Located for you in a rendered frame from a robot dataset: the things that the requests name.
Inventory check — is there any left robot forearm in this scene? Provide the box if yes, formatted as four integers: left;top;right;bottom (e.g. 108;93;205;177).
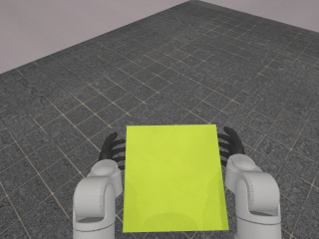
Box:
73;159;123;239

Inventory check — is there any right robot hand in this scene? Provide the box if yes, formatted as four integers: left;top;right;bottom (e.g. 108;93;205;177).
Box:
217;126;245;167

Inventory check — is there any right robot forearm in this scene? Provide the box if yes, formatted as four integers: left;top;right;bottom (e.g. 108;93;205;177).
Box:
224;153;282;239

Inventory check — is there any left robot hand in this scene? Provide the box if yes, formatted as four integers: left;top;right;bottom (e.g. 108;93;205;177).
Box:
98;132;126;170

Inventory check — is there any carton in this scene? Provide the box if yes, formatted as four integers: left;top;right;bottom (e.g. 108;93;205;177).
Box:
123;124;229;233

